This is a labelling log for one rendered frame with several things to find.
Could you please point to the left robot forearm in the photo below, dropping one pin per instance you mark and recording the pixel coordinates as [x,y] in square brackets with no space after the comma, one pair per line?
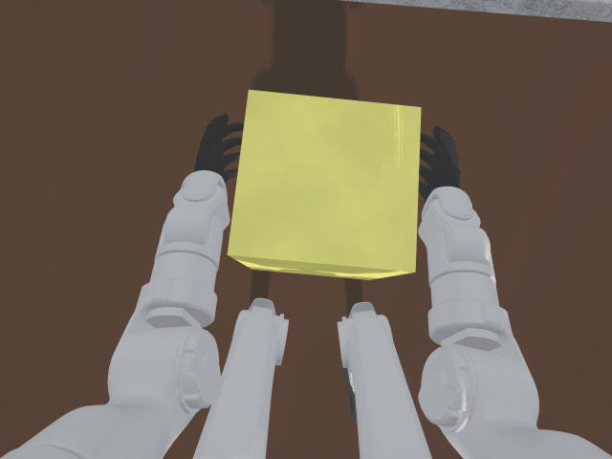
[181,288]

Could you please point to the right robot hand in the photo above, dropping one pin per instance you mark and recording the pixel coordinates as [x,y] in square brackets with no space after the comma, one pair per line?
[444,164]

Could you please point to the carton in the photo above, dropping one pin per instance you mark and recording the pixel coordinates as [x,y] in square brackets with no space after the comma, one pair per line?
[327,186]

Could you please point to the left robot hand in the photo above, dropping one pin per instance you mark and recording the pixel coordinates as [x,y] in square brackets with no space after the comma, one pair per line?
[209,156]

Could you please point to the right robot foot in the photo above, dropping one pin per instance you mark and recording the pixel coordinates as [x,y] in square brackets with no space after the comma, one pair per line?
[351,394]

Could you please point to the robot left upper arm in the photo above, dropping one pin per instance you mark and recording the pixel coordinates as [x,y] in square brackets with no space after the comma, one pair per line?
[159,379]

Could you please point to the robot right upper arm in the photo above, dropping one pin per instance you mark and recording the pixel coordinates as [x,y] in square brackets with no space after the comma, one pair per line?
[486,405]

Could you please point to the robot left thigh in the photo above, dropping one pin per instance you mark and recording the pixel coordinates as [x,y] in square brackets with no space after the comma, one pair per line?
[238,420]

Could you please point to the right robot forearm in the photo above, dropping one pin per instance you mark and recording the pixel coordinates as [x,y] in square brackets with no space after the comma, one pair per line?
[465,307]

